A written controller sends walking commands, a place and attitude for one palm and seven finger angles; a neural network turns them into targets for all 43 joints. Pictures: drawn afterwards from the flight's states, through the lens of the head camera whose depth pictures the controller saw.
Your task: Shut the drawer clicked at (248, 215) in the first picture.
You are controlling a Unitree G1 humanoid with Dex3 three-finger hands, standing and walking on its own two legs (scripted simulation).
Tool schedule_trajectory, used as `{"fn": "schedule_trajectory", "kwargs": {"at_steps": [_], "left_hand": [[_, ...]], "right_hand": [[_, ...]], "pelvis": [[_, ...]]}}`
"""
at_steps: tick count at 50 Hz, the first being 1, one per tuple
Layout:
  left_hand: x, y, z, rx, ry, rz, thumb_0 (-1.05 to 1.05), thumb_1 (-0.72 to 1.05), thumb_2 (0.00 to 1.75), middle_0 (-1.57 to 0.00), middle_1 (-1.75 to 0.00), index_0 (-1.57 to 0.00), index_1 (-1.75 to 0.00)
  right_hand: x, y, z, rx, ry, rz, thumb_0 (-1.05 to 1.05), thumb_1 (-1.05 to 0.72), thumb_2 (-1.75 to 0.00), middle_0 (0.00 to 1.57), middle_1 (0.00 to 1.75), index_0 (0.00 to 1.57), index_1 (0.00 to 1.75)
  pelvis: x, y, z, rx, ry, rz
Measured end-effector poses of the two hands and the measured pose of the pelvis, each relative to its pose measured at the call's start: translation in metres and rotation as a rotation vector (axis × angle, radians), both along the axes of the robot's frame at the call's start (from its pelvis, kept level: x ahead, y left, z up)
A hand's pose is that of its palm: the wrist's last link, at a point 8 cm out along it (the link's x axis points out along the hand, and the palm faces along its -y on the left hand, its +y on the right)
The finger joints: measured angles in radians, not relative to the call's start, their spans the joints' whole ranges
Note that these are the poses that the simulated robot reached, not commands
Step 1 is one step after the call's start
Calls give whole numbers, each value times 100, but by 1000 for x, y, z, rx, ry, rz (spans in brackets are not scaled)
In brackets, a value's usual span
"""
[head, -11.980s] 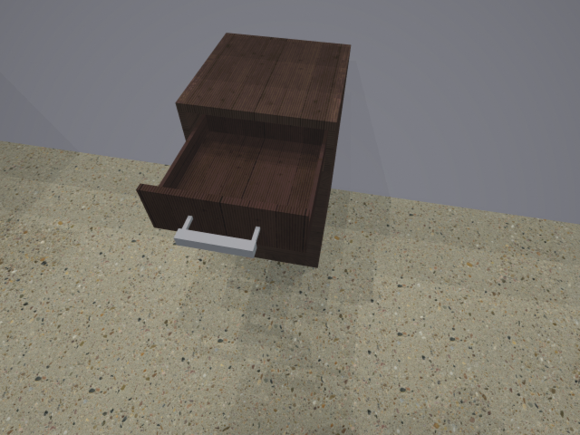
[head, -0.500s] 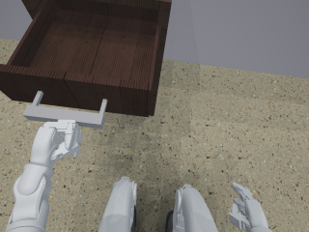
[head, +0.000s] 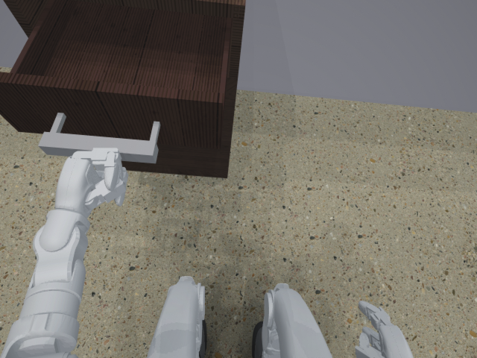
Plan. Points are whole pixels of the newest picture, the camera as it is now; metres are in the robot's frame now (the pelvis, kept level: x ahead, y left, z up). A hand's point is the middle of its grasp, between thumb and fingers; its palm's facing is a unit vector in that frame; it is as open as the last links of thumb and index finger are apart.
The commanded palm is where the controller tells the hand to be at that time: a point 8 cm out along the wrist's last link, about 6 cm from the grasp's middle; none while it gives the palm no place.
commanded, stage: push the drawer shut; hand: left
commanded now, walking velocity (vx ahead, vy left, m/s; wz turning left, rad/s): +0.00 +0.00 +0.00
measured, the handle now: (104, 135) +0.46 +0.25 +0.01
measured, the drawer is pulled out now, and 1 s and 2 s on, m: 0.20 0.08 0.00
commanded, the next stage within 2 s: pull the fist back off the drawer in 1.98 s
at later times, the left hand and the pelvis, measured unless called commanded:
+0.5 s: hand (126, 158) +0.43 +0.20 +0.01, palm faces -0.06 -1.00 -0.06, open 3.1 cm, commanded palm +0.44 +0.24 +0.01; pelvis +0.00 +0.00 +0.00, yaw +0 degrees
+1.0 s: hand (134, 122) +0.50 +0.21 +0.01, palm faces -0.05 -1.00 -0.05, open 3.1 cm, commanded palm +0.50 +0.23 +0.01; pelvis -0.01 +0.00 -0.02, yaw -2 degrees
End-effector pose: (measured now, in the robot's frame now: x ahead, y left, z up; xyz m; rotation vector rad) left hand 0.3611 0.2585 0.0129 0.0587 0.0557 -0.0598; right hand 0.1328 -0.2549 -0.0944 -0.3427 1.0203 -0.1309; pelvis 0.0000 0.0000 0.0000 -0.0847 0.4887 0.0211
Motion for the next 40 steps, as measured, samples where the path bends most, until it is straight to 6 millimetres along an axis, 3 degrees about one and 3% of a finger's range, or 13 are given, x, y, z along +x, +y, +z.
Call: {"fn": "schedule_trajectory", "kwargs": {"at_steps": [22,40], "left_hand": [[41,2,-1,6,-21,2,0,83,94,-140,-160,-140,-160],[89,1,-1,4,-34,5,0,81,94,-140,-160,-140,-160]], "right_hand": [[-19,-9,-10,-13,86,-24,1,-91,-89,20,30,20,30],[-68,-14,-18,-43,204,-72,1,-91,-89,20,30,20,30]], "pelvis": [[-1,-4,-5,-2,16,-1],[-10,-4,-15,-10,37,-9]]}}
